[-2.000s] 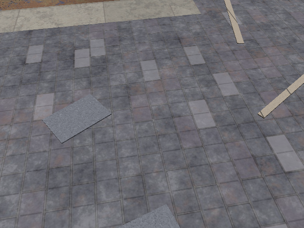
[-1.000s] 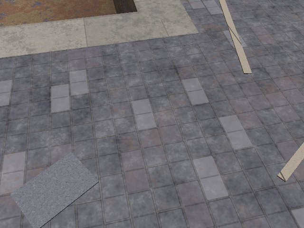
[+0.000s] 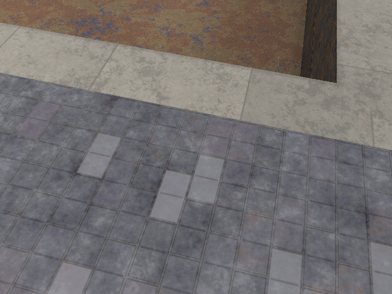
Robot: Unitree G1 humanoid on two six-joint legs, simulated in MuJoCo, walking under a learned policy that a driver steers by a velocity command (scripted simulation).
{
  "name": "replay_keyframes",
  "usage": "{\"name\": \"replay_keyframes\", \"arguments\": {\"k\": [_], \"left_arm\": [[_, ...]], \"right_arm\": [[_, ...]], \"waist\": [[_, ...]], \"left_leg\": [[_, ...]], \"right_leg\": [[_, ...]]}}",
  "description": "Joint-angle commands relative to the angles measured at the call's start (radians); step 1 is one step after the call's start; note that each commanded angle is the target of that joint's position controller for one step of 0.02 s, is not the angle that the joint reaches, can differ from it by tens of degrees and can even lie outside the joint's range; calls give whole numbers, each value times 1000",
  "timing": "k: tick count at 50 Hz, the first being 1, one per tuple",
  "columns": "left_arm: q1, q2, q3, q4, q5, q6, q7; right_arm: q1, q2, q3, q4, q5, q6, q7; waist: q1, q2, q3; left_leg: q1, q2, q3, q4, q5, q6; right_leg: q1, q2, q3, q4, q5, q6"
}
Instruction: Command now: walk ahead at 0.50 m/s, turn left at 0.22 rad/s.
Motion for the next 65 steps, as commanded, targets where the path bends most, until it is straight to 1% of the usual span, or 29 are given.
{"name": "replay_keyframes", "arguments": {"k": [1,6,10,11,12,13,14,16,17,21,27,33,35,37,38,39,40,41,43,47,52,57,59,60,61,62,63,64,65], "left_arm": [[-86,35,-1,-63,-8,-11,-10],[-174,64,-1,-106,-14,-25,-36],[42,130,28,-55,-11,-34,-40],[214,175,44,-17,1,-33,-34],[352,257,66,5,15,-27,-29],[383,198,50,30,-5,-20,-36],[313,141,31,19,-21,-15,-33],[172,97,13,-9,-5,-6,-32],[140,74,4,-15,6,-10,-34],[152,105,10,9,0,-21,-31],[239,139,17,46,-16,-3,-9],[326,156,23,92,-26,26,-4],[318,168,27,97,-29,36,0],[269,160,21,80,-22,44,5],[270,111,1,46,5,41,11],[425,-1,-30,55,4,21,2],[387,107,-8,74,-7,6,-3],[298,138,0,45,-23,0,-5],[206,125,3,23,0,7,6],[224,81,0,-2,1,54,28],[114,84,1,-37,4,80,35],[31,104,10,-74,-6,79,29],[87,111,18,-62,-7,64,23],[116,147,29,-60,3,58,25],[129,211,40,-73,20,64,35],[122,235,46,-75,49,73,30],[103,186,36,-92,40,71,27],[63,134,24,-101,32,68,27],[24,118,19,-112,22,71,27]], "right_arm": [[27,-164,-36,-40,4,-14,-9],[95,-172,-37,3,5,-3,-12],[44,-191,-38,-3,3,14,-19],[26,-163,-24,-20,-5,13,-17],[151,-78,0,-28,-3,-2,-11],[160,-84,7,-14,9,-19,-5],[75,-165,-12,-34,27,-29,1],[-51,-162,-12,-68,14,-33,-1],[-42,-156,-19,-65,3,-24,-5],[-21,-103,-10,-63,-2,2,-13],[-220,-68,7,-112,-4,-11,-2],[-361,-85,11,-170,10,-26,31],[-323,-114,0,-169,8,-34,36],[-80,-193,-38,-98,-6,-40,26],[90,-273,-56,-68,-30,-37,16],[102,-323,-62,-45,-32,-28,23],[106,-228,-37,-56,-13,-22,27],[22,-191,-23,-68,-6,-19,26],[-101,-152,-11,-87,-6,-11,25],[-150,-204,-30,-92,-22,-5,16],[-132,-232,-43,-87,2,31,-13],[-116,-229,-45,-85,8,64,-27],[-154,-212,-38,-104,15,76,-36],[-132,-176,-27,-112,10,80,-40],[-83,-103,-9,-119,-10,83,-40],[-40,-133,-18,-148,-4,74,-40],[-28,-216,-40,-129,-4,73,-38],[-35,-251,-58,-113,7,84,-39],[-26,-235,-61,-98,8,102,-45]], "waist": [[-24,101,-3],[-47,117,35],[85,143,-92],[159,109,-224],[144,-109,-388],[152,-237,-438],[157,-140,-273],[104,3,-74],[70,-6,-46],[32,-35,-27],[94,-17,3],[129,-32,42],[89,-47,20],[-41,-36,-133],[-87,80,-301],[-3,360,-420],[-43,250,-426],[-30,203,-287],[19,67,-147],[93,125,-137],[67,139,-148],[45,177,-114],[90,180,-112],[87,139,-129],[51,-80,-174],[23,-268,-172],[34,-186,-171],[28,-115,-141],[13,-82,-122]], "left_leg": [[-62,221,-97,-103,257,122],[138,314,-165,-29,279,114],[174,281,-124,213,704,59],[36,231,-86,435,615,28],[-344,81,-21,833,209,-51],[-539,21,-99,999,-377,-60],[-645,90,-121,1076,-340,-50],[-619,184,-52,971,-177,-45],[-561,217,-54,910,-133,-46],[-517,250,-26,768,-46,-82],[-510,219,22,392,266,-104],[-529,180,31,235,200,-71],[-435,157,34,199,126,-48],[-89,128,67,169,189,3],[211,318,-127,234,415,72],[515,522,-537,169,487,250],[492,489,-559,131,519,232],[375,452,-406,133,622,202],[118,373,-259,89,722,174],[-100,328,-177,22,759,183],[-159,287,-173,14,497,143],[-142,267,-282,65,233,110],[-146,226,-316,137,190,65],[-197,181,-299,214,94,15],[-318,69,-167,459,-238,-46],[-501,-12,-66,643,-497,-88],[-518,52,-93,813,-457,-115],[-524,71,-89,880,-382,-132],[-523,89,-75,905,-326,-152]], "right_leg": [[106,53,-53,-175,195,-5],[18,74,-40,-280,101,-56],[329,147,-98,-332,13,-132],[612,55,-11,-284,67,-188],[1020,-187,392,-303,-48,-338],[1110,-268,687,-458,-200,-385],[999,-234,589,-483,-330,-331],[683,-159,365,-546,-233,-279],[592,-125,301,-575,-157,-266],[491,-87,160,-651,22,-283],[534,-32,15,-665,104,-232],[709,-112,44,-587,121,-219],[731,-125,71,-518,227,-202],[672,-40,-1,-242,454,-149],[483,35,-62,73,198,-96],[110,212,-42,399,-525,-29],[41,169,69,500,-599,-27],[-15,124,38,516,-544,-26],[29,61,1,409,-426,-9],[191,71,-6,222,-348,18],[246,114,4,18,-165,32],[294,152,22,-163,-196,30],[405,153,9,-364,-92,7],[508,64,55,-428,-4,-27],[635,-168,240,-428,240,-109],[649,-319,456,-457,383,-283],[629,-310,439,-469,338,-327],[599,-238,314,-455,286,-281],[576,-179,226,-453,209,-236]]}}
Velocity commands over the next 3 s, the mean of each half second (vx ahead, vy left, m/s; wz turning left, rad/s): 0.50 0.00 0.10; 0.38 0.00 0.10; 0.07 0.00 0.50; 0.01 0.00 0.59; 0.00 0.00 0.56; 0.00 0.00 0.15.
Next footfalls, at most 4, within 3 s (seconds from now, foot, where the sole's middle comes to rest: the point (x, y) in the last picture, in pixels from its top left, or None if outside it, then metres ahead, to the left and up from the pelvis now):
0.22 right None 0.32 -0.15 -0.78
0.74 left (161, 257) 0.61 0.10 -0.78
1.20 right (220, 232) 0.70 -0.12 -0.78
1.62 left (152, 266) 0.57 0.13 -0.78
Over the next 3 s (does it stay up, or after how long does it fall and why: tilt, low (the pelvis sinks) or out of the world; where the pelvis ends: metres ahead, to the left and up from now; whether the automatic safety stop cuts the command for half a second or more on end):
stays up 0.55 0.03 -0.01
